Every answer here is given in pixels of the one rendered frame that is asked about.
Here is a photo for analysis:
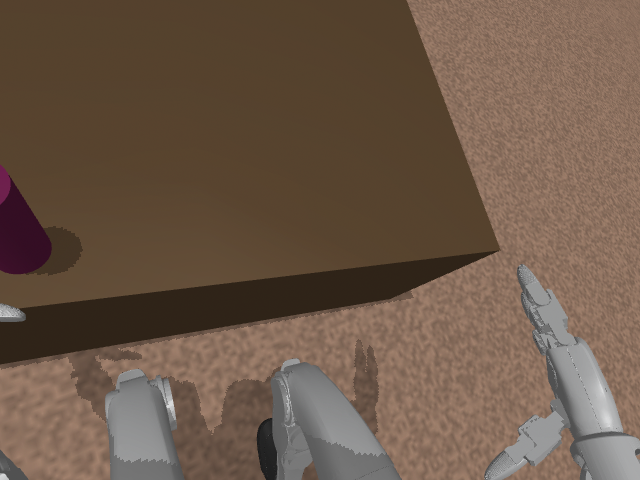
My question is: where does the left robot hand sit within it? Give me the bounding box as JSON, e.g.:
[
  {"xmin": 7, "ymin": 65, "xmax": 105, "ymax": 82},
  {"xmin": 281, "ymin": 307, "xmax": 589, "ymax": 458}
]
[{"xmin": 0, "ymin": 303, "xmax": 26, "ymax": 322}]

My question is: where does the right robot arm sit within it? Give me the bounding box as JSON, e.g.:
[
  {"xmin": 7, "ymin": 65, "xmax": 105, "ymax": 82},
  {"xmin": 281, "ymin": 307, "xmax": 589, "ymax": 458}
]
[{"xmin": 570, "ymin": 432, "xmax": 640, "ymax": 480}]

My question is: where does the right robot foot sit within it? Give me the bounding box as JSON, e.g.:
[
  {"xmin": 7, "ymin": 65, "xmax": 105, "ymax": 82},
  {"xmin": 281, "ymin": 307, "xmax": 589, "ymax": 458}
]
[{"xmin": 257, "ymin": 418, "xmax": 277, "ymax": 480}]

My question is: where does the left robot arm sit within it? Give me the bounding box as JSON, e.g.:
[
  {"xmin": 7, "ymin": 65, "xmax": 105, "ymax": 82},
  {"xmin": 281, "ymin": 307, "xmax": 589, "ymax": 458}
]
[{"xmin": 0, "ymin": 450, "xmax": 29, "ymax": 480}]

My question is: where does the right robot hand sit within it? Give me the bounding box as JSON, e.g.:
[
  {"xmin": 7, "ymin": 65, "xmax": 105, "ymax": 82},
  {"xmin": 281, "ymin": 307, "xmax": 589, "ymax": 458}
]
[{"xmin": 484, "ymin": 264, "xmax": 623, "ymax": 480}]

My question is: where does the bottle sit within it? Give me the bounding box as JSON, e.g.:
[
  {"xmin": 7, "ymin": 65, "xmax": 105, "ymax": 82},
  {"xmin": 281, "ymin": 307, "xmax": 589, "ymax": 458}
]
[{"xmin": 0, "ymin": 165, "xmax": 52, "ymax": 274}]

